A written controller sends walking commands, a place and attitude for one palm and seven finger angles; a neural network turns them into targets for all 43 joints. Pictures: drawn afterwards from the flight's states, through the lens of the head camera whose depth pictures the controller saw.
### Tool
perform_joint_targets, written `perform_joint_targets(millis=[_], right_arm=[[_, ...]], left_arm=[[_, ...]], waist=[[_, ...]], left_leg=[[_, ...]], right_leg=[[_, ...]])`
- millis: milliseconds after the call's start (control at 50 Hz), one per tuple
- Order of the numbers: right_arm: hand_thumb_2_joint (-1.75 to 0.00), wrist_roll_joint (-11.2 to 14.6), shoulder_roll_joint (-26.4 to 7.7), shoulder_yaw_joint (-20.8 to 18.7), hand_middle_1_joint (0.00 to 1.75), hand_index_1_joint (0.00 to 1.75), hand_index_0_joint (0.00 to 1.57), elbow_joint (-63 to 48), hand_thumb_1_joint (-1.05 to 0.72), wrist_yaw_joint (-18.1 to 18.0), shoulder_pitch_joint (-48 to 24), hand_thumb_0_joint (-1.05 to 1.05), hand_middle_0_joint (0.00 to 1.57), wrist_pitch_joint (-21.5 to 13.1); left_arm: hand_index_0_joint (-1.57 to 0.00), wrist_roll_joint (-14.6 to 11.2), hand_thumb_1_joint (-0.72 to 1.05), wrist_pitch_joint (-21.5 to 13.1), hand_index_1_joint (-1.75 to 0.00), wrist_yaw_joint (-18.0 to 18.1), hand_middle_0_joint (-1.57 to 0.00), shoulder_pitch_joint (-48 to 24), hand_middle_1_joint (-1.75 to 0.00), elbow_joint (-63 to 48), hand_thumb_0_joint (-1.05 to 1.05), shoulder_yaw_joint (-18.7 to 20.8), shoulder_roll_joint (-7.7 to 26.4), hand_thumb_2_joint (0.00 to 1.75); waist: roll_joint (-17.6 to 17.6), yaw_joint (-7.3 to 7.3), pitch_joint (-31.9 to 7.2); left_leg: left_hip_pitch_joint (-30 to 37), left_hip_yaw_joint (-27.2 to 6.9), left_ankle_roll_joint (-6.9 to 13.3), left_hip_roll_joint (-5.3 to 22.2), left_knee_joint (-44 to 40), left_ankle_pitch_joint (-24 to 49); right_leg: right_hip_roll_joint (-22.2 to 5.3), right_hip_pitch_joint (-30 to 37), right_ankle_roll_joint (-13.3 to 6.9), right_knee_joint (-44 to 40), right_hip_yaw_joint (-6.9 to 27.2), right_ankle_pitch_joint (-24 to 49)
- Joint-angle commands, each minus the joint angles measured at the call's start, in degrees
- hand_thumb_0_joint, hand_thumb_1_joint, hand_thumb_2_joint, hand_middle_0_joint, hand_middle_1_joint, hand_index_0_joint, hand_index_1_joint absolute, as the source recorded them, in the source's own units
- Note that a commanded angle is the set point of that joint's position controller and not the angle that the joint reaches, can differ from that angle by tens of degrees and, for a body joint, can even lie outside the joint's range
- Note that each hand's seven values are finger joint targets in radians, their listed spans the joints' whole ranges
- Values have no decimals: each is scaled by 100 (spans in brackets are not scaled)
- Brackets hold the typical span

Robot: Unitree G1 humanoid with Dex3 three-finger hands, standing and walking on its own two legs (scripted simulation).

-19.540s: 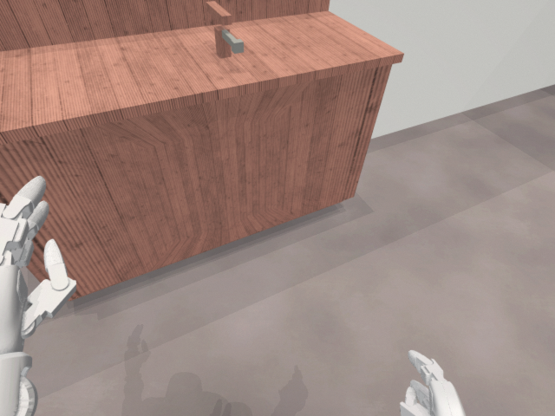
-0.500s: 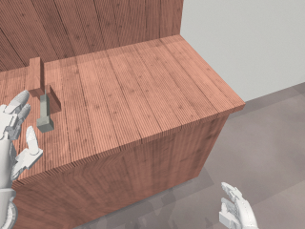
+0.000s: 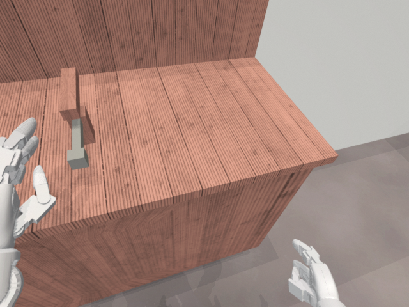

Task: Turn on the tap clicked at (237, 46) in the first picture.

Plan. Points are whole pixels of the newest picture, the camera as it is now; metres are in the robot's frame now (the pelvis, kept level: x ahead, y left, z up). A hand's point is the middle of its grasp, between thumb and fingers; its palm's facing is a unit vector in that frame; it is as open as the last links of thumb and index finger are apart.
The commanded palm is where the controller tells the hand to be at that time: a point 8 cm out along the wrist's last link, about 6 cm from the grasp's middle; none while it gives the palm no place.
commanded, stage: come to a stop and stand still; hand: left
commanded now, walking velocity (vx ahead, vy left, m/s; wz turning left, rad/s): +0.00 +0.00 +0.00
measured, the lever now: (78, 158) +0.33 +0.27 +0.10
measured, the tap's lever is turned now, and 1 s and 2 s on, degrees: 0 0 0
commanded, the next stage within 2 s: look again from close up in 0.10 s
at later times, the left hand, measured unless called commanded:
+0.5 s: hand (52, 201) +0.22 +0.24 +0.15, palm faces +0.38 -0.85 -0.37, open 7.4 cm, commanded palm +0.15 +0.27 +0.18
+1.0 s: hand (54, 236) +0.17 +0.21 +0.17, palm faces +0.54 -0.79 -0.30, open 7.4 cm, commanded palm +0.13 +0.25 +0.17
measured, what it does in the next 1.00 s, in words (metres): shifts its weight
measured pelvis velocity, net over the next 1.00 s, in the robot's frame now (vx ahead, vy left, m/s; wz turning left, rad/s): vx -0.03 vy -0.08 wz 0.06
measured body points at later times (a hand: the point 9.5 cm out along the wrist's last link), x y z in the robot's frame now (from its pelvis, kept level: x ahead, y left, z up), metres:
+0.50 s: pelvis +0.00 -0.01 +0.00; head +0.02 +0.01 +0.45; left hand +0.19 +0.29 +0.18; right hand +0.18 -0.23 -0.07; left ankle +0.02 +0.06 -0.74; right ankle +0.01 -0.15 -0.74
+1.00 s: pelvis -0.03 -0.08 -0.02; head -0.04 -0.08 +0.43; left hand +0.13 +0.25 +0.18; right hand +0.19 -0.28 -0.09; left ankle +0.02 +0.06 -0.74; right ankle +0.01 -0.15 -0.74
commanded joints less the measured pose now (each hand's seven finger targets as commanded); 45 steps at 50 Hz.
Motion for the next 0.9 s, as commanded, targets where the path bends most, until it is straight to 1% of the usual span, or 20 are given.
perform_joint_targets(millis=[0,140,160,340,360,440,520,540,560,580,600,620,640,680,720,760,800,840,860,880], right_arm=[[-90,6,-797,-289,30,30,20,-881,-90,-61,-424,0,20,-291],[-90,3,-802,-278,30,30,20,-809,-90,-27,-417,0,20,-316],[-90,-2,-793,-270,30,30,20,-796,-90,-20,-359,0,20,-282],[-90,42,-803,-287,30,30,20,-835,-90,-56,-488,0,20,-225],[-90,22,-803,-281,30,30,20,-806,-90,-55,-424,0,20,-209],[-90,34,-791,-286,30,30,20,-831,-90,-78,-483,0,20,-244],[-90,28,-797,-330,30,30,20,-793,-90,-90,-398,0,20,-234],[-90,292,-1170,839,30,30,20,-1531,-90,-527,664,0,20,-173],[-90,-494,-842,-322,30,30,20,-556,-90,-377,-87,0,20,-314],[-90,-382,-875,-210,30,30,20,-569,-90,2,-122,0,20,-374],[-90,-401,-1304,-460,30,30,20,-362,-90,111,120,0,20,-294],[-90,-307,-1159,-461,30,30,20,-488,-90,80,-101,0,20,-324],[-90,-135,-1116,-409,30,30,20,-433,-90,90,-293,0,20,-352],[-90,-74,-1261,-340,30,30,20,-433,-90,124,-682,0,20,-326],[-90,-18,-1216,-233,30,30,20,-540,-90,99,-913,0,20,-263],[-90,-73,-1132,-222,30,30,20,-715,-90,66,-1026,0,20,-239],[-90,-161,-1050,-225,30,30,20,-713,-90,-40,-1038,0,20,-254],[-90,-156,-911,-196,30,30,20,-596,-90,-135,-1007,0,20,-336],[-90,-197,-782,-195,30,30,20,-563,-90,-157,-934,0,20,-388],[-90,-153,-737,-177,30,30,20,-414,-90,-175,-883,0,20,-423]], left_arm=[[-20,-51,90,-414,-30,106,-20,-676,-30,-1604,0,663,1011,90],[-20,-5,90,-341,-30,144,-20,-515,-30,-1474,0,679,1007,90],[-20,-23,90,-328,-30,116,-20,-504,-30,-1374,0,473,787,90],[-20,-1,90,-303,-30,136,-20,-490,-30,-1393,0,677,1022,90],[-20,-26,90,-305,-30,119,-20,-478,-30,-1315,0,516,837,90],[-20,-8,90,-319,-30,167,-20,-386,-30,-1506,0,775,1132,90],[-20,-46,90,-324,-30,159,-20,-355,-30,-1380,0,640,960,90],[-20,158,90,-1285,-30,343,-20,-5525,-30,-3638,0,1949,5649,90],[-20,627,90,-90,-30,32,-20,-3266,-30,65,0,2038,2716,90],[-20,96,90,218,-30,-166,-20,-2189,-30,468,0,770,1529,90],[-20,-103,90,357,-30,-285,-20,-1755,-30,-229,0,1338,1682,90],[-20,-597,90,703,-30,-617,-20,-1299,-30,-211,0,875,949,90],[-20,-1003,90,1054,-30,-814,-20,-566,-30,146,0,790,576,90],[-20,-1152,90,1424,-30,-1131,-20,-711,-30,-212,0,557,694,90],[-20,-844,90,1469,-30,-1098,-20,-817,-30,-212,0,434,876,90],[-20,-452,90,1159,-30,-812,-20,-730,-30,-821,0,666,1236,90],[-20,-369,90,580,-30,-424,-20,-1033,-30,-1207,0,1110,1635,90],[-20,-450,90,-53,-30,-5,-20,-1529,-30,-1714,0,1646,2158,90],[-20,-472,90,-264,-30,144,-20,-1614,-30,-1670,0,1454,1860,90],[-20,-539,90,-371,-30,260,-20,-1498,-30,-1254,0,1379,1661,90]], waist=[[776,11,-992],[812,21,-986],[715,1,-952],[577,10,-819],[651,-2,-806],[663,32,-874],[529,-1,-844],[2126,-390,-597],[1574,520,-1875],[971,-38,-1117],[906,130,-2173],[1013,340,-2339],[1023,373,-2216],[790,423,-1491],[314,287,-700],[101,240,-747],[13,209,-899],[493,301,-1035],[826,324,-1236],[891,263,-953]], left_leg=[[384,-673,-302,774,-765,708],[521,-706,-378,785,-766,788],[449,-744,-376,781,-779,677],[289,-744,-377,730,-925,228],[226,-772,-373,731,-956,168],[220,-720,-312,704,-877,173],[297,-666,-288,660,-726,214],[-1109,-770,-163,383,-681,-251],[780,-710,-706,472,-460,2024],[882,-764,-1019,510,-345,3824],[1765,-723,-1051,701,-120,4464],[2054,-660,-992,607,-59,4552],[2086,-573,-957,597,-60,4410],[1231,-451,-739,504,-50,2756],[350,-457,-530,394,-218,1116],[97,-432,-391,337,-276,368],[-54,-481,-332,276,-187,-277],[-52,-422,-344,215,-108,-917],[-60,-390,-361,164,-70,-1033],[-149,-386,-372,169,44,-1277]], right_leg=[[-123,283,-336,-75,-148,846],[-95,253,-348,-135,-187,838],[-95,255,-343,-172,-190,759],[-122,330,-345,-267,-135,698],[-114,339,-344,-263,-166,648],[-161,460,-353,-309,-120,768],[-252,362,-402,-426,27,857],[249,526,112,299,-153,-423],[130,299,-563,647,-492,443],[368,-441,-530,329,-833,574],[424,-598,-450,564,-728,743],[305,-623,-433,536,-657,664],[309,-657,-420,541,-634,610],[169,-637,-435,350,-803,887],[174,-692,-429,334,-927,580],[230,-760,-415,386,-873,94],[240,-935,-354,465,-767,-489],[251,-1031,-341,449,-591,-1089],[206,-959,-374,427,-543,-1245],[199,-1104,-364,405,-511,-1395]])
